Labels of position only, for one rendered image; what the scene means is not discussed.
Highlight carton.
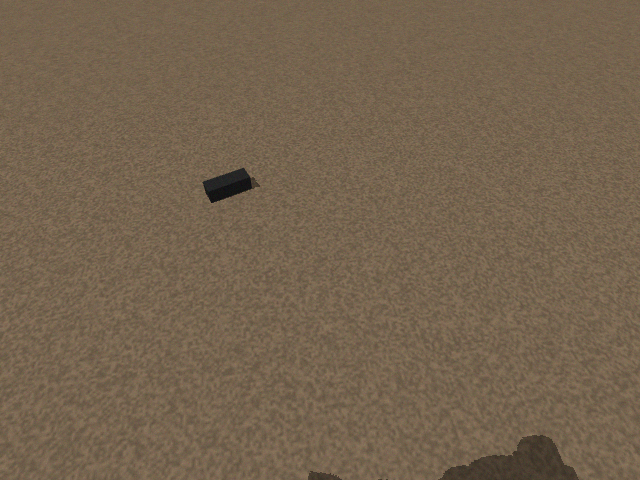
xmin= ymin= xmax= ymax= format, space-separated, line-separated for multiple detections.
xmin=203 ymin=168 xmax=252 ymax=203

